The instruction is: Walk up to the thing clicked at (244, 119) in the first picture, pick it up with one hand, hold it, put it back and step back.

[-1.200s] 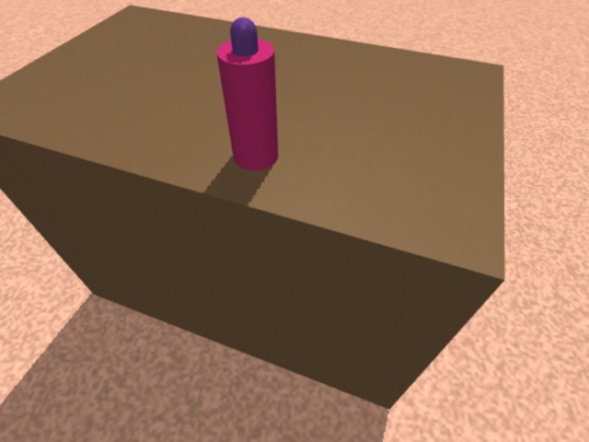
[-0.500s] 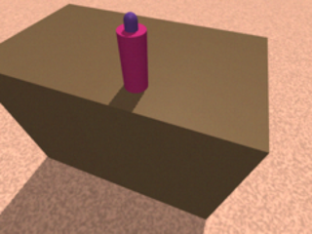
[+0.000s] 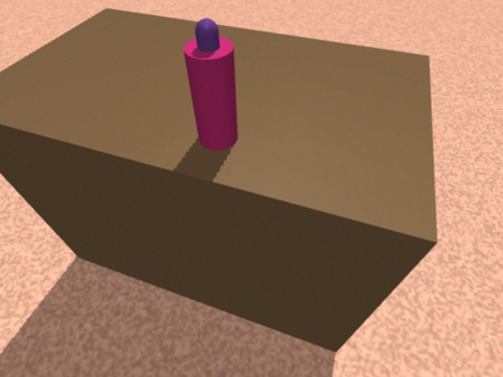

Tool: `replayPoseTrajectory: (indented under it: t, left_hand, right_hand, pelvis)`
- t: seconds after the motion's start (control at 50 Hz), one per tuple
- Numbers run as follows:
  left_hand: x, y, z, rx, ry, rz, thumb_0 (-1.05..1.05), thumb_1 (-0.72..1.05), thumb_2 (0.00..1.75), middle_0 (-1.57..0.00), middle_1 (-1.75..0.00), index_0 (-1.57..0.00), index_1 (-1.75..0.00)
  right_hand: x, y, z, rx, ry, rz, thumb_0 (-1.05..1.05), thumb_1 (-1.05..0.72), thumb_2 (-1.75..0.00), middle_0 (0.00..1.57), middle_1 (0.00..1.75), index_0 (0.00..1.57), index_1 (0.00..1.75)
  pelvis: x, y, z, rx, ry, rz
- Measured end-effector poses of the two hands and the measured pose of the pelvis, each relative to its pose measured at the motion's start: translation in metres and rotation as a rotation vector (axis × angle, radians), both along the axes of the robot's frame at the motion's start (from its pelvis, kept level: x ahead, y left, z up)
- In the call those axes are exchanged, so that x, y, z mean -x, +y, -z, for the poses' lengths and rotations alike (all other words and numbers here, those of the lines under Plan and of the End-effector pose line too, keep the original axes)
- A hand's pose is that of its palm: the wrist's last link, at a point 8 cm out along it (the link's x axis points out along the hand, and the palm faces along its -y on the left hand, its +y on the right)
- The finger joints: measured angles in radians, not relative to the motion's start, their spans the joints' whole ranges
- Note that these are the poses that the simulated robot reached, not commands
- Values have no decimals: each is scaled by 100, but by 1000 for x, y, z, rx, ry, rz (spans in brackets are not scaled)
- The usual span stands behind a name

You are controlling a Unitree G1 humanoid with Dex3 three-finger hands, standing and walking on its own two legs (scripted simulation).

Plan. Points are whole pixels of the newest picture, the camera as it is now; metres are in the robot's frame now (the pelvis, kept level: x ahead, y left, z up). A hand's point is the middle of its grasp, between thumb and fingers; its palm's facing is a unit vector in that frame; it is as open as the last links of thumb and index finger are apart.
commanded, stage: walk up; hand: left
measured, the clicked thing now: (213, 87) +0.58 +0.09 +0.15
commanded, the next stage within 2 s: none
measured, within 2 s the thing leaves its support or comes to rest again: neither
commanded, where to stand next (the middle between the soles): +0.11 +0.02 m, yaw -18 degrees
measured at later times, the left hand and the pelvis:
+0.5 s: hand (82, 349) +0.19 +0.33 -0.16, palm faces -0.22 -0.90 -0.39, open 7.4 cm; pelvis +0.07 +0.07 -0.01, yaw -10 degrees
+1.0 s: hand (128, 308) +0.27 +0.27 -0.18, palm faces -0.30 -0.89 -0.34, open 7.4 cm; pelvis +0.08 +0.06 -0.03, yaw -17 degrees
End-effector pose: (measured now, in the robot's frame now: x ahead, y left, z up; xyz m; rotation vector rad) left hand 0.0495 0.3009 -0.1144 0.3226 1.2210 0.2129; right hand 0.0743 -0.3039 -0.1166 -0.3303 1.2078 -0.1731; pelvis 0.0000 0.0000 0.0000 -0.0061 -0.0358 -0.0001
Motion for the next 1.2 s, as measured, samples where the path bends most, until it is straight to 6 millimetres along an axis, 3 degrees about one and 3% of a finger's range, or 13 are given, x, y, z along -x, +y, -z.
replayPoseTrajectory:
  t: [0.12, 0.18, 0.24, 0.34, 0.46, 0.58, 0.64, 0.72, 0.82, 0.94, 1.08, 1.2]
  left_hand:
    - [16, 37, -2, -40, 65, 2, 0, 90, 90, -21, -30, -20, -30]
    - [12, 64, 5, -50, 107, 14, 0, 90, 90, -21, -30, -20, -30]
    - [-7, 83, 16, -62, 133, 40, 0, 90, 90, -21, -30, -20, -30]
    - [-57, 92, 14, -50, 100, 110, 0, 91, 90, -20, -30, -20, -30]
    - [-124, 82, 8, -38, 30, 191, 0, 91, 90, -20, -30, -20, -30]
    - [-184, 52, 8, -46, -59, 274, 0, 91, 90, -20, -30, -20, -30]
    - [-203, 33, 8, -46, -108, 311, 0, 91, 90, -20, -30, -20, -30]
    - [-219, 12, 3, -23, -143, 343, 0, 90, 90, -20, -30, -20, -30]
    - [-230, 3, 8, 6, -167, 378, 0, 90, 90, -21, -30, -20, -30]
    - [-232, 11, 26, 38, -141, 360, 0, 90, 90, -21, -30, -20, -30]
    - [-217, 18, 24, 25, -82, 354, 0, 90, 90, -20, -30, -20, -30]
    - [-193, 13, 22, -27, -54, 364, 0, 90, 90, -20, -30, -20, -30]
  right_hand:
    - [-9, 1, -7, 44, -15, 7, 0, -90, -90, 20, 30, 20, 30]
    - [-14, 12, -9, 74, -27, 22, 0, -90, -90, 20, 30, 20, 30]
    - [-13, 27, -8, 96, -47, 58, 0, -90, -90, 20, 30, 20, 30]
    - [-6, 51, -16, 76, -45, 125, 0, -90, -90, 20, 30, 20, 30]
    - [1, 55, -13, 72, -34, 171, 0, -90, -90, 21, 30, 21, 30]
    - [4, 36, 9, 65, -19, 218, 0, -90, -90, 21, 30, 21, 30]
    - [0, 26, 20, 64, -17, 244, 0, -90, -90, 21, 30, 21, 30]
    - [-9, 24, 18, 61, -36, 261, 0, -90, -90, 20, 30, 20, 30]
    - [-12, 28, 12, 74, -49, 249, 0, -90, -90, 20, 30, 20, 30]
    - [1, 39, 3, 111, -53, 257, 0, -90, -90, 20, 30, 20, 30]
    - [25, 32, -11, 129, -38, 273, 0, -90, -90, 21, 30, 21, 30]
    - [38, 11, 5, 108, -40, 312, 0, -90, -90, 21, 30, 21, 30]
  pelvis:
    - [-14, 26, 4, 20, 3, 48]
    - [-25, 44, 12, 21, -1, 60]
    - [-34, 59, 18, 5, -8, 88]
    - [-52, 66, 11, 6, -10, 126]
    - [-69, 68, 10, 10, -12, 164]
    - [-80, 54, 25, 2, -5, 195]
    - [-82, 47, 31, 13, -10, 213]
    - [-84, 46, 27, -5, -5, 239]
    - [-86, 49, 26, -7, 7, 258]
    - [-86, 58, 31, -12, -6, 278]
    - [-78, 50, 22, 17, 0, 307]
    - [-67, 37, 29, 44, -13, 319]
